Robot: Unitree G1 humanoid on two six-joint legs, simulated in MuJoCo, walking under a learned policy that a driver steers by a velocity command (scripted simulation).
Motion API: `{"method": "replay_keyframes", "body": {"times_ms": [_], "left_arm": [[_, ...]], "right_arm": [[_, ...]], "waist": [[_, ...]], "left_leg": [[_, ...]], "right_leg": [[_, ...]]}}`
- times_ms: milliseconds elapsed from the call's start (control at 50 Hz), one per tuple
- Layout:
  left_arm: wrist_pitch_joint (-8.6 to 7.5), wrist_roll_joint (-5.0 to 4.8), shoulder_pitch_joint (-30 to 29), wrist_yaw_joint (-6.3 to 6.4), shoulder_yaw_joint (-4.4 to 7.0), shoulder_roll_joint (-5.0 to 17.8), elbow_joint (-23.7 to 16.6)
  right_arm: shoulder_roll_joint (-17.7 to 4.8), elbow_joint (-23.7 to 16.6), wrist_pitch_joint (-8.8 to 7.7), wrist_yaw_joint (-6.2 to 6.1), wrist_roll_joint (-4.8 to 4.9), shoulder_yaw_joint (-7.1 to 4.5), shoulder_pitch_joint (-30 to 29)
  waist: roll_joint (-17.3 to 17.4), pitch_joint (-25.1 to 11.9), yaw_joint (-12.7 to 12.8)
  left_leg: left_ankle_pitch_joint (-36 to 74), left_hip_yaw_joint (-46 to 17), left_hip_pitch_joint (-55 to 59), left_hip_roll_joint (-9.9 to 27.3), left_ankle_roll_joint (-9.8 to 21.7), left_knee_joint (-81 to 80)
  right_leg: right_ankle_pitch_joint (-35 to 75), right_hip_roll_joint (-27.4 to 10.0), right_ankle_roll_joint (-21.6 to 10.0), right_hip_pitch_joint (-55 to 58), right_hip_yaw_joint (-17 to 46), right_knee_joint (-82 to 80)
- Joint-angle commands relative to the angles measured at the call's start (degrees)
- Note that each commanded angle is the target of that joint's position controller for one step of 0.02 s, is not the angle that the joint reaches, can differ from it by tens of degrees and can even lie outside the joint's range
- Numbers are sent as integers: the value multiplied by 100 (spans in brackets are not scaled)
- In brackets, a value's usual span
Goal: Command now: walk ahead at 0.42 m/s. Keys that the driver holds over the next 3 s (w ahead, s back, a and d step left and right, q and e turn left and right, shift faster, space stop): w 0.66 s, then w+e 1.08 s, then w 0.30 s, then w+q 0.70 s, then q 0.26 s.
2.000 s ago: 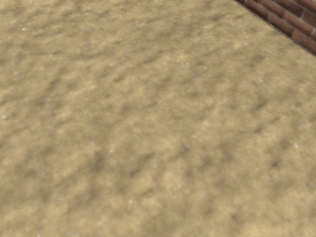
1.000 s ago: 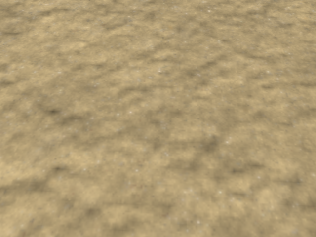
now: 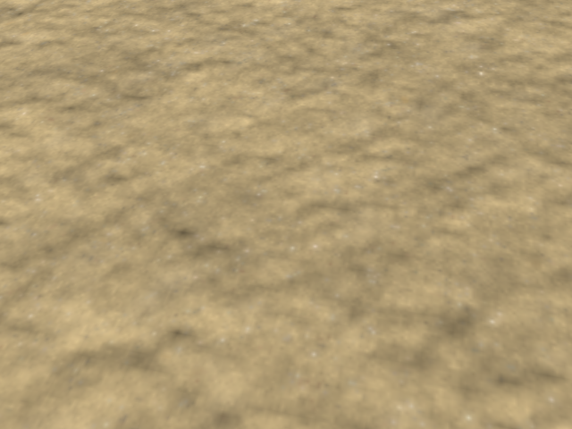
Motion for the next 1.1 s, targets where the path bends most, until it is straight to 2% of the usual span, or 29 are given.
{"method": "replay_keyframes", "body": {"times_ms": [20, 80, 180, 280, 340, 360, 380, 400, 420, 440, 460, 480, 500, 520, 540, 580, 620, 680, 760, 820, 880, 920, 940, 960, 980, 1000, 1040, 1080, 1100], "left_arm": [[-163, -32, 203, 27, 70, 590, -153], [-241, -74, 725, 27, 32, 527, 135], [-222, -68, 1118, 56, -38, 387, 385], [-239, -39, 1272, 107, -52, 417, 581], [-242, -29, 1001, 139, -29, 526, 610], [-221, -7, 916, 150, -9, 587, 611], [-183, -17, 830, 145, 3, 631, 599], [-177, -53, 837, 127, -29, 552, 518], [-164, -211, 1512, 48, -163, -140, 382], [-147, -102, 1386, 60, -22, 342, 482], [-148, -52, 754, 65, 46, 489, 270], [-192, -41, 420, 35, 32, 434, 177], [-168, -26, 320, 18, 36, 325, 184], [-92, 58, 401, -11, 20, 230, 193], [-19, 83, 487, -52, -1, 97, 233], [64, 94, 337, -102, -3, 28, 163], [112, 99, -173, -123, 3, 77, -29], [110, 48, -940, -140, -21, 79, -299], [78, -37, -1676, -157, -113, -57, -531], [56, -19, -2012, -151, -117, -13, -686], [15, 24, -1754, -124, -60, 75, -669], [-24, 43, -783, -76, 58, 261, -385], [-59, 105, 76, -50, 164, 446, -126], [-47, 202, 890, 21, 357, 1026, -9], [53, 65, 728, 15, 460, 1313, -80], [97, -103, 440, -19, 444, 1208, -67], [83, -85, -129, 8, 322, 635, -126], [9, -103, -300, 60, 237, 408, -124], [-44, -122, -222, 60, 240, 460, -117]], "right_arm": [[-404, -320, -111, 113, -85, -42, -308], [-293, -398, -28, 142, -72, -8, -622], [-123, -807, 10, 139, -41, 77, -1736], [-21, -1097, -28, 107, 25, 163, -2369], [-195, -1017, -83, 16, 27, 85, -1831], [-321, -825, -116, -33, 30, 18, -1205], [-434, -517, -163, -89, 26, -61, -279], [-713, -296, -204, -162, -88, -170, 624], [-1315, -260, -198, -194, -242, -334, 1122], [-1085, -254, -135, -104, -9, -311, 814], [-832, -342, -133, -93, 103, -252, 75], [-442, -410, -179, -66, 110, -161, -321], [-254, -367, -236, -67, 86, -106, -435], [-91, -265, -279, -84, 92, -50, -413], [-22, -189, -328, -89, 82, -21, -316], [-137, -31, -421, -90, 105, -40, -3], [-259, 58, -440, -95, 111, -58, 222], [-233, 143, -417, -99, 117, -25, 523], [-219, 277, -432, -151, 80, 6, 917], [-191, 387, -404, -223, 29, 26, 1139], [-311, 385, -375, -309, 2, 9, 987], [-479, 336, -309, -335, -22, -38, 864], [-538, 259, -280, -331, 13, -49, 762], [-354, -30, -315, -287, 115, 8, 702], [-161, -256, -381, -182, 175, -13, 819], [-467, -403, -422, -156, 58, -77, 312], [-331, -547, -514, -135, 98, -56, -87], [-201, -613, -310, -123, -75, -43, -45], [-144, -655, -206, -106, -115, -40, -30]], "waist": [[-591, 481, 13], [-606, 386, 56], [-595, 637, 246], [-691, 718, 325], [-741, 385, -29], [-774, 32, -289], [-687, -458, -663], [-461, -987, -978], [777, -1806, -639], [365, -1815, -629], [149, -683, -329], [-76, -166, -216], [-110, 111, -39], [-37, 204, 142], [13, 171, 224], [13, 204, 276], [14, 358, 221], [22, 480, 47], [82, 515, -209], [81, 571, -292], [181, 361, -58], [276, -191, 351], [207, -609, 745], [-403, -1234, 1005], [-1579, -1701, 651], [-632, -1251, 584], [5, -97, 222], [-45, 37, -106], [-128, -8, -149]], "left_leg": [[822, -25, -1858, 516, -91, 537], [1177, 234, -2121, 550, -285, 517], [1620, 582, -2427, 463, -494, -498], [1952, 822, -1739, 229, -278, -1892], [1580, 862, -858, -56, 66, -2212], [1357, 850, -254, -213, 182, -2279], [1482, 873, 774, -306, 306, -2637], [1081, 139, 2193, 404, 530, -2734], [289, -2688, 3909, 2258, 1293, -2941], [-212, -4135, 3645, 2461, 1502, -3863], [-503, -3076, 2691, 2195, 1259, -4039], [-39, -2361, 1830, 1963, 1111, -4293], [533, -1807, 1266, 1689, 917, -4443], [1010, -1372, 838, 1458, 761, -4543], [1343, -1098, 674, 1354, 709, -4599], [1933, -762, 640, 1247, 735, -4687], [2099, -531, 741, 1165, 720, -4834], [2660, -175, 1040, 998, 580, -4862], [3292, 307, 1494, 1025, 361, -4843], [3825, 521, 2185, 1250, 333, -4650], [5755, 808, 2647, 1402, 239, -3836], [6829, 971, 2698, 1411, 172, -2333], [6163, 1110, 2086, 1330, 63, -1125], [4189, 1280, 483, 1001, -127, 812], [-734, 824, -1584, -372, -378, 2794], [-400, -96, -2263, 49, -273, 2921], [315, -84, -2114, 514, -302, 2025], [366, -91, -1504, 667, -488, 1370], [360, -42, -1381, 655, -572, 1160]], "right_leg": [[-792, -1497, -481, 926, 2063, -1992], [932, -1338, -522, 1204, 1411, -1874], [2238, -1166, -582, 1189, 896, -1882], [3249, -1267, -569, 1365, 671, -1808], [5140, -1389, -451, 1723, 530, -1058], [5818, -1372, -383, 1834, 478, -321], [5781, -1246, -301, 1655, 356, 747], [4331, -1065, -244, 652, 265, 2161], [436, -154, 6, -1403, 4, 4509], [-1450, 220, -82, -2171, 663, 5325], [-850, -211, -147, -2556, 757, 5284], [-404, -428, -160, -2417, 707, 4940], [-225, -595, -148, -2148, 689, 4627], [-149, -696, -81, -1818, 676, 4367], [-114, -728, -19, -1621, 637, 4214], [16, -777, 85, -1756, 492, 3970], [412, -880, 196, -2204, 352, 3574], [1041, -882, 304, -2589, 162, 2688], [1595, -624, 203, -2418, -43, 1552], [1430, -472, 12, -2515, -125, 1125], [738, -125, -295, -1957, -370, 849], [296, 268, -567, -938, -529, 616], [504, 218, -784, 238, -282, 236], [90, -1002, -1307, 1835, 1417, 156], [573, -2316, -2172, 2976, 4507, -629], [658, -2104, -2072, 2721, 4109, -767], [1416, -1716, -1602, 1198, 2862, -1070], [2031, -1225, -1311, 388, 2207, -1198], [2243, -1130, -1296, 251, 2090, -1220]]}}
